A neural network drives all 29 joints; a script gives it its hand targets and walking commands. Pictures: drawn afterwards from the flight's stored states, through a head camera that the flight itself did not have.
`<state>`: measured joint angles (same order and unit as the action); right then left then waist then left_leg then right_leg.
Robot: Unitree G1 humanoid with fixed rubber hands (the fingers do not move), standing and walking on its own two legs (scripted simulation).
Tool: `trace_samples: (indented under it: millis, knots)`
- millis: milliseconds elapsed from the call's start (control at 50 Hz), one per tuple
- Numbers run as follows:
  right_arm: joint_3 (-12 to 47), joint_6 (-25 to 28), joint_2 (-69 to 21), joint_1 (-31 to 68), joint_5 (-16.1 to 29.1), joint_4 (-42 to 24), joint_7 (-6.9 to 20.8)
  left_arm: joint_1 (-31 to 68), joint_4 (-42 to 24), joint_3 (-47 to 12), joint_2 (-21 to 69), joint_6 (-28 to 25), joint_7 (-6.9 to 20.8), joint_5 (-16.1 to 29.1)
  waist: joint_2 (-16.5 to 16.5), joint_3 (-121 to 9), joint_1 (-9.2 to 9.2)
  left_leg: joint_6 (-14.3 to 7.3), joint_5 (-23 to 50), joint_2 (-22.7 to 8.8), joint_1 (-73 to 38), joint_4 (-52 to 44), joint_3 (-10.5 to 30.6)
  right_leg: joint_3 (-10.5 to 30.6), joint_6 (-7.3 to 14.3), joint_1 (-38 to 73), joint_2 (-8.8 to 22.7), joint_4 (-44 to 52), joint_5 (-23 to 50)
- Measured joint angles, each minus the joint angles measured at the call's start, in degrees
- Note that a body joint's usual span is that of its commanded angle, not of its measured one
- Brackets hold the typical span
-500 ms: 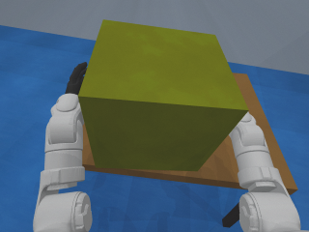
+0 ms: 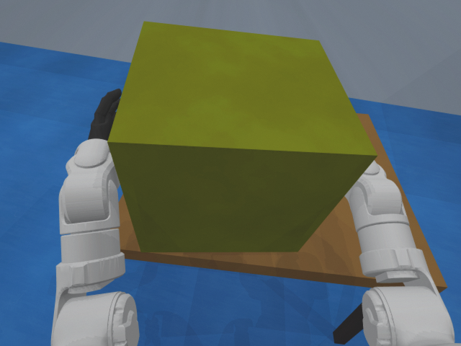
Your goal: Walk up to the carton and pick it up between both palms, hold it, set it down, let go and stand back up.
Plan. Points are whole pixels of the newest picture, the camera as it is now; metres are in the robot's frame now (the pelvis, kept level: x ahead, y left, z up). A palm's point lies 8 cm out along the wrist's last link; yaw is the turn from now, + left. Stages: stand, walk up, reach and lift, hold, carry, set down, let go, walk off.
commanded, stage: reach and lift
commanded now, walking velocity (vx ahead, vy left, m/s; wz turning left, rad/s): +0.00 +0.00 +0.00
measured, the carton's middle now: (228, 148) +0.39 -0.01 +0.17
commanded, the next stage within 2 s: hold in 0.20 s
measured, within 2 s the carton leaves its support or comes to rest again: neither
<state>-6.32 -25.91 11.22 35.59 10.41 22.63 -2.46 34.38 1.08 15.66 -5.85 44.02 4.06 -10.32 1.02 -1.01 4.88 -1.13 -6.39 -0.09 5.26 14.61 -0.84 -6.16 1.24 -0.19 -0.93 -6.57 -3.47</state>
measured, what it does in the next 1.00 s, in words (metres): stands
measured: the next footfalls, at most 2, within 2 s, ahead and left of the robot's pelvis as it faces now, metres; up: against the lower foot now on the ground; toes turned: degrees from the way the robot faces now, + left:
none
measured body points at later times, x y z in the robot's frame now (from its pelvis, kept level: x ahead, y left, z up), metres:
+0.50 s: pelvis +0.00 +0.00 +0.00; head -0.04 +0.02 +0.45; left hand +0.37 +0.18 +0.23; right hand +0.37 -0.21 +0.20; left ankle +0.02 +0.10 -0.75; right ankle +0.01 -0.10 -0.75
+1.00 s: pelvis -0.01 +0.00 +0.00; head -0.04 +0.02 +0.45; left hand +0.37 +0.19 +0.23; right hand +0.37 -0.20 +0.22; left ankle +0.02 +0.10 -0.75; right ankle +0.01 -0.10 -0.75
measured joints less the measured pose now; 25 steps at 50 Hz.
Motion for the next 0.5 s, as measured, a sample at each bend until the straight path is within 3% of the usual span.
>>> trace_samples:
  millis: [500]
  knots:
    - [0.06,-4.00,1.09,3.12,2.31,-0.40,-0.81,2.11,-1.68,1.04,0.04,4.11,0.01,-0.29,-0.06,-0.42,-0.12,0.03,0.25,-0.08,0.04,0.20,0.03,0.02,0.13,-0.03,-0.08,-0.16,0.26]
